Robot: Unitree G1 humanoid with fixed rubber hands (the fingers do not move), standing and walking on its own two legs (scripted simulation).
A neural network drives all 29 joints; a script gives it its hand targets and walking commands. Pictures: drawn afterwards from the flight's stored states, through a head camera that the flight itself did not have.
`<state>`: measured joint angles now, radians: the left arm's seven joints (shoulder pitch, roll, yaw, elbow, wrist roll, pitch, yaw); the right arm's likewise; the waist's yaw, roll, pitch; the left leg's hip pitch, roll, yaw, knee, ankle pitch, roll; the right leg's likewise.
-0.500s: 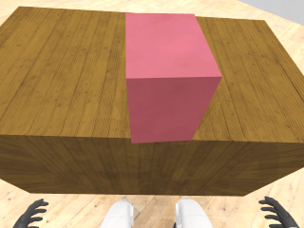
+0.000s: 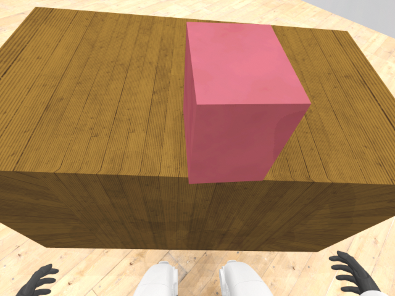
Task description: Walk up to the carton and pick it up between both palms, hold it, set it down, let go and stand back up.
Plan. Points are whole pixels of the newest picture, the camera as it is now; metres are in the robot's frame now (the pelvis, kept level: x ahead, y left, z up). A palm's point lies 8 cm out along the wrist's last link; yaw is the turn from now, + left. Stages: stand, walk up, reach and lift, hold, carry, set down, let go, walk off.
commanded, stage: walk up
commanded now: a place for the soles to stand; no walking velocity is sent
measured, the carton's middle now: (227, 107) +0.45 -0.05 +0.11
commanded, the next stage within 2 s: reach and lift in 0.92 s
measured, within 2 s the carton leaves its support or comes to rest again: neither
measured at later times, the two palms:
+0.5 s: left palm out of the picture +0.11 +0.30 -0.07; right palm (377, 292) +0.13 -0.34 -0.06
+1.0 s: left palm out of the picture +0.11 +0.29 -0.07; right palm (381, 294) +0.12 -0.36 -0.06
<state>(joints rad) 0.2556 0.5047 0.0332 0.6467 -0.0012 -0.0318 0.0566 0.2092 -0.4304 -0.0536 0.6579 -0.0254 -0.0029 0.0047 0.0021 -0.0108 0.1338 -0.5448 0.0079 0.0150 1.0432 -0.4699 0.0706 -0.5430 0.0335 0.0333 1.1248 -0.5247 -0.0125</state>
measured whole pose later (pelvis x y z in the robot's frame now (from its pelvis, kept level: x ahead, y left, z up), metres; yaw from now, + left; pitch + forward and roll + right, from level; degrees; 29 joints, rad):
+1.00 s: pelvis -0.01 -0.04 +0.00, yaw -1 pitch -1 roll -1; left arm 0.21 0.45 0.03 0.65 0.05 0.11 0.03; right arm 0.15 -0.41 -0.12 0.82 -0.11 -0.16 0.03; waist 0.01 0.00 0.09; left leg -0.54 0.02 0.02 0.99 -0.43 0.02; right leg -0.50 0.02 0.01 0.97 -0.45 -0.01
